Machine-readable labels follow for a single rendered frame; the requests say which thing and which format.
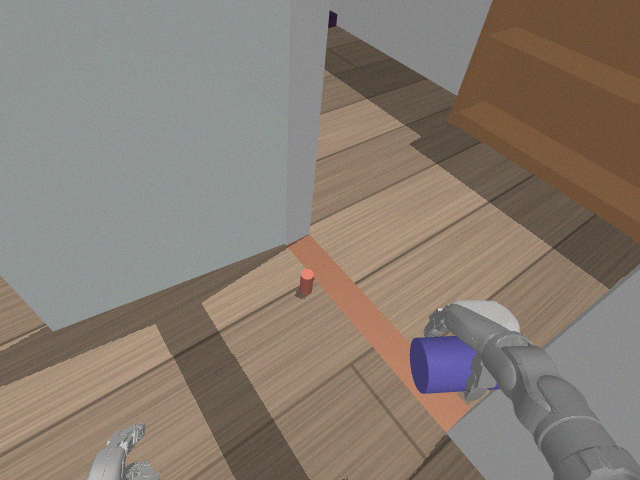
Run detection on right robot hand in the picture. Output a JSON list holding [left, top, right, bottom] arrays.
[[424, 300, 520, 401]]

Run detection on bookshelf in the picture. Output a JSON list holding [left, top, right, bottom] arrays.
[[447, 0, 640, 244]]

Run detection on right robot arm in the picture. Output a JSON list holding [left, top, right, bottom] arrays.
[[481, 331, 640, 480]]

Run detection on left robot hand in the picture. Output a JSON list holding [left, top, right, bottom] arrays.
[[85, 423, 160, 480]]

